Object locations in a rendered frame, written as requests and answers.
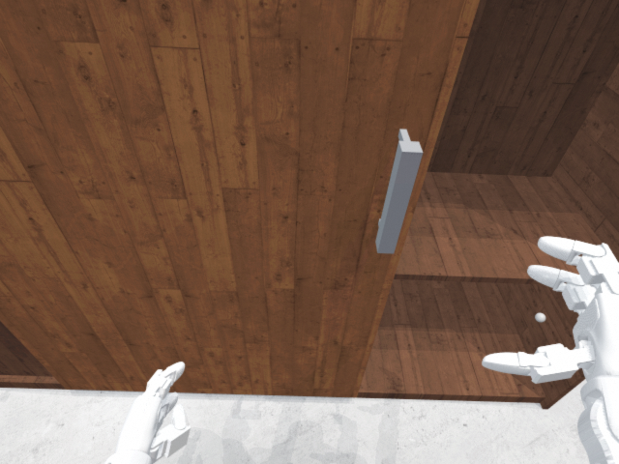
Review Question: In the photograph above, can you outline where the robot left hand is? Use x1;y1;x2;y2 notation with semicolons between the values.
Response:
114;362;191;464

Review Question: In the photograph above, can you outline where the handle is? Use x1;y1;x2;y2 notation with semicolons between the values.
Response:
375;129;423;254

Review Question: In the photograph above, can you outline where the robot right hand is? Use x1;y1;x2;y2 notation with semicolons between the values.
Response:
482;237;619;384

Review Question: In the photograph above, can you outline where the wardrobe door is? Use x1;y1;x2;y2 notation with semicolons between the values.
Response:
0;321;52;376
0;0;480;397

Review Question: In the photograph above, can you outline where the right robot forearm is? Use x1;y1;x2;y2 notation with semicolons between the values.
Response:
577;375;619;464

